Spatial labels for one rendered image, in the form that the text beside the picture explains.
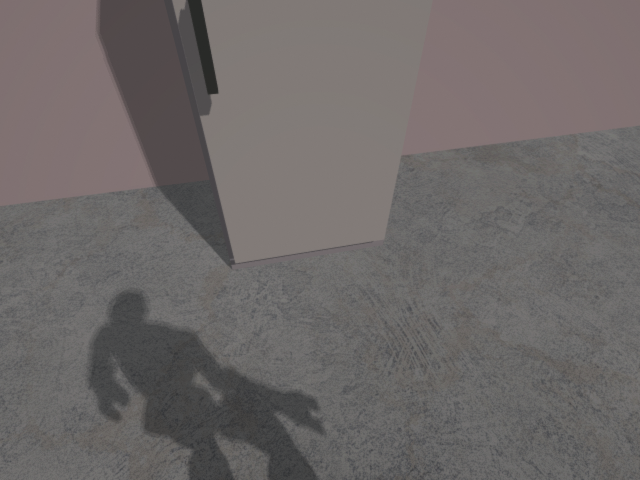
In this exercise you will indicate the handle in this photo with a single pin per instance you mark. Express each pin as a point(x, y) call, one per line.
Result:
point(200, 30)

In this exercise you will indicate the fridge door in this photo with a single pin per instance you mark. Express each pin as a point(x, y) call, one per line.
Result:
point(306, 133)

